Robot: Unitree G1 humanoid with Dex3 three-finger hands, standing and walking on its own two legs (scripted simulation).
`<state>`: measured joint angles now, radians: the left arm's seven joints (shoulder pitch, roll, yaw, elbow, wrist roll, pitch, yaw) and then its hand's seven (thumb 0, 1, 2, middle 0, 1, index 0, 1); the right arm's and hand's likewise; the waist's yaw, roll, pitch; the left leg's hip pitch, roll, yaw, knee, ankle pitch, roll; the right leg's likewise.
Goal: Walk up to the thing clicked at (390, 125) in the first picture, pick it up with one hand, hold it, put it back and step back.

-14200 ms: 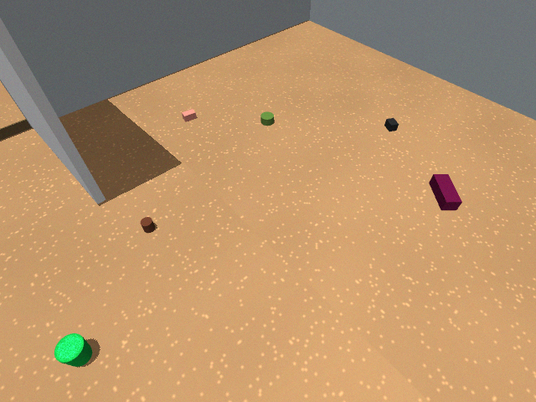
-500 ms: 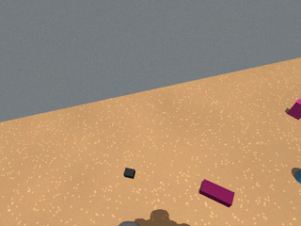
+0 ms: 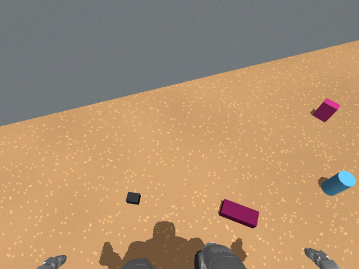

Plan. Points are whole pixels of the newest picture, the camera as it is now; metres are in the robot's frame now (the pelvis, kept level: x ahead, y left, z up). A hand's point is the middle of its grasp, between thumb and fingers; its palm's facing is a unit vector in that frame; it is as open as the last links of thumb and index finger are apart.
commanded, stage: walk up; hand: left
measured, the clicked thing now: (133, 198) +0.46 +0.24 -0.73
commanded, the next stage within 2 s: none
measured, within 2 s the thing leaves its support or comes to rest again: neither
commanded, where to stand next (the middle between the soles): +0.07 +0.01 m, yaw -1 degrees
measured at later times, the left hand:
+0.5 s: hand out of the picture +0.03 +0.24 -0.14, palm faces +0.06 -0.95 -0.30, open 7.4 cm
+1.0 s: hand out of the picture -0.01 +0.32 -0.13, palm faces +0.01 -0.89 -0.46, open 7.4 cm
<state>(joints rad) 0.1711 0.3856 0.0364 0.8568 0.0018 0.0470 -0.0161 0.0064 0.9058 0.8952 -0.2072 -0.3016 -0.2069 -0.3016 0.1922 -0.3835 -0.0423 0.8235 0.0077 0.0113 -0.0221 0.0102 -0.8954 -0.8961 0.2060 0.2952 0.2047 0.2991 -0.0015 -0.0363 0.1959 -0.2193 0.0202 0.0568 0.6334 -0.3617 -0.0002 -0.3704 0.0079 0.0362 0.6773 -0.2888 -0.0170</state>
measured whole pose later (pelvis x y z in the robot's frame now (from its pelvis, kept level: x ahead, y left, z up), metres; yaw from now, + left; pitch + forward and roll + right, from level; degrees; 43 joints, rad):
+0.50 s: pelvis -0.05 -0.01 +0.01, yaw +3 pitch -4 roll +0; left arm 0.21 0.38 0.06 0.89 0.01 0.05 -0.03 0.01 0.90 0.90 -0.21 -0.30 -0.21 -0.30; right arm 0.30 -0.37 -0.03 0.95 -0.05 -0.01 -0.01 0.01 -0.90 -0.90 0.21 0.30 0.20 0.30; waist -0.01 -0.05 0.05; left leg -0.15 -0.03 -0.01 0.57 -0.35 0.04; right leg -0.41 0.05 0.08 0.86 -0.40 -0.02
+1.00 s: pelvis -0.02 +0.02 -0.01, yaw +1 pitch -5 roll -1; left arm 0.35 0.43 0.05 0.85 0.02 0.00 0.00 0.01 0.90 0.90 -0.21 -0.30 -0.21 -0.30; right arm 0.20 -0.41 -0.06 0.85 0.01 0.00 0.02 0.01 -0.90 -0.90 0.20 0.29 0.20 0.30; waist 0.05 0.05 0.14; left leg -0.39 0.03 -0.02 0.63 -0.13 -0.01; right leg -0.19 -0.07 0.01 0.69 -0.41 0.04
